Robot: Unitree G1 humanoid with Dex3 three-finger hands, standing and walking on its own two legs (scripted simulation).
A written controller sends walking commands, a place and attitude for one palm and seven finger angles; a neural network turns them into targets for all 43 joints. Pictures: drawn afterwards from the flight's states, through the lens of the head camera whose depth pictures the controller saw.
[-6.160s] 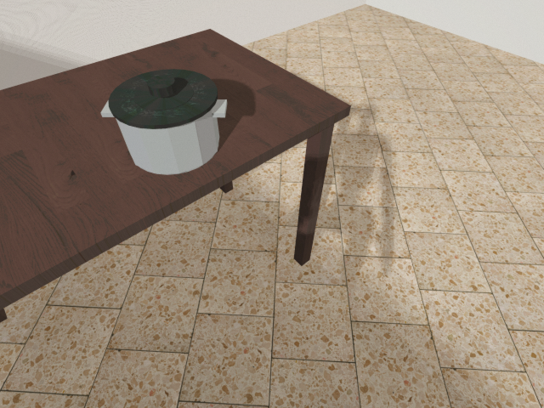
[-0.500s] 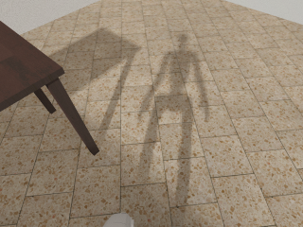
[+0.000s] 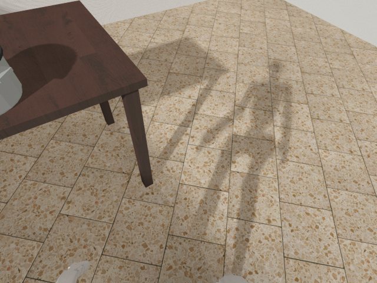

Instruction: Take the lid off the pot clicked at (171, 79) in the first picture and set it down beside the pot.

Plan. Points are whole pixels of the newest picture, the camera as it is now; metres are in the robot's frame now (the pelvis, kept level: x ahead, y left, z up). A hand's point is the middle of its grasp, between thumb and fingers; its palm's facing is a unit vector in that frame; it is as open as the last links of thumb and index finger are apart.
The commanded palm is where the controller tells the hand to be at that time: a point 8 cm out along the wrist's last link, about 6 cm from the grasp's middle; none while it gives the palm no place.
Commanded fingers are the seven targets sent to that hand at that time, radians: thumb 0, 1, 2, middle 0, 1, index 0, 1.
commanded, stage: turn to face it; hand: left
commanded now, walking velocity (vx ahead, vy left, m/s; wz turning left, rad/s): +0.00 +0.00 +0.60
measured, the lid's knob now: out of the picture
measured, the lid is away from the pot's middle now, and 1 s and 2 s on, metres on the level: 0.00 0.00 0.00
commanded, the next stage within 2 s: take the last steps up to it in 0.86 s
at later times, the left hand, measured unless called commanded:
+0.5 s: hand out of the picture +0.00 +0.17 -0.16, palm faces +0.32 -0.91 -0.27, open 7.4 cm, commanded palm none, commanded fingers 0.00 0.90 0.90 -0.20 -0.30 -0.20 -0.30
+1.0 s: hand out of the picture -0.02 +0.23 -0.16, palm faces +0.51 -0.82 -0.27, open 7.4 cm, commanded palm none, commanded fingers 0.00 0.90 0.90 -0.20 -0.30 -0.20 -0.30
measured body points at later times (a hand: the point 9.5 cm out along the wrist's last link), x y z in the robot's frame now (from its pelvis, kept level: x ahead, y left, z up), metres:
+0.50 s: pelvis +0.01 -0.04 +0.00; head +0.05 -0.04 +0.44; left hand -0.01 +0.22 -0.14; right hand +0.16 -0.28 -0.15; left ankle -0.05 +0.11 -0.68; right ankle +0.01 -0.15 -0.74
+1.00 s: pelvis +0.01 +0.01 +0.00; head +0.04 +0.03 +0.45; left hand -0.05 +0.28 -0.14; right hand +0.19 -0.16 -0.15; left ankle -0.04 +0.09 -0.74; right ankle +0.08 -0.12 -0.69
